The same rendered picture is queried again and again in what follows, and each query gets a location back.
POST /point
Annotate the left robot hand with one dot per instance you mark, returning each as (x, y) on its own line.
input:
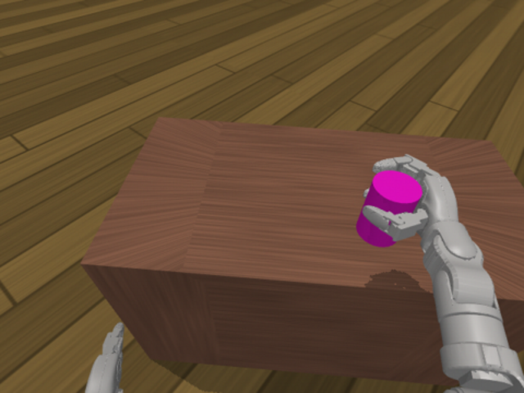
(106, 372)

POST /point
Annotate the right robot arm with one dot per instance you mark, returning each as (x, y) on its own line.
(475, 347)

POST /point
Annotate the right robot hand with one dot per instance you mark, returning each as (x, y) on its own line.
(437, 203)

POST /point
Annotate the can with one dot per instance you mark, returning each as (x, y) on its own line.
(390, 191)

